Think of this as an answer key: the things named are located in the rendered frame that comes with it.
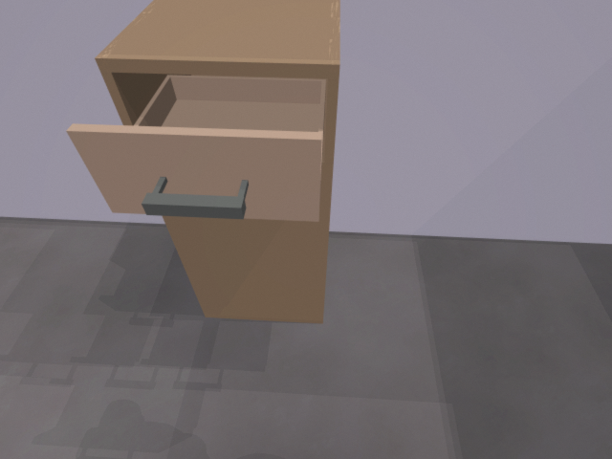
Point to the drawer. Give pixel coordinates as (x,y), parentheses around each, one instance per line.
(206,134)

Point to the handle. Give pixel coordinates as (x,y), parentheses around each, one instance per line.
(188,205)

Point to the cabinet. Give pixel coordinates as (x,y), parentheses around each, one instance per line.
(254,269)

